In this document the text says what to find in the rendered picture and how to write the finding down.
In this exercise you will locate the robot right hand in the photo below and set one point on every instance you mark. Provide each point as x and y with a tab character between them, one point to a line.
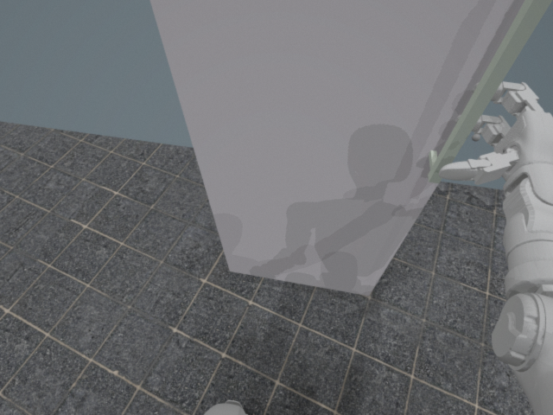
530	139

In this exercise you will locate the robot right upper arm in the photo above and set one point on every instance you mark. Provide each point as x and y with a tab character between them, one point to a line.
523	338

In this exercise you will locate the robot right forearm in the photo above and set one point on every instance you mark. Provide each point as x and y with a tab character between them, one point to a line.
528	234

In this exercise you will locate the robot left shin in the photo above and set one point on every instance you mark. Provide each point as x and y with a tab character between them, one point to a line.
234	403

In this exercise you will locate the handle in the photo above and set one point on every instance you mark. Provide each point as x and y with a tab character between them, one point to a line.
518	34

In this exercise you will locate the fridge door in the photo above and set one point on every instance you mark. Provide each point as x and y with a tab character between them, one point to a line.
312	121

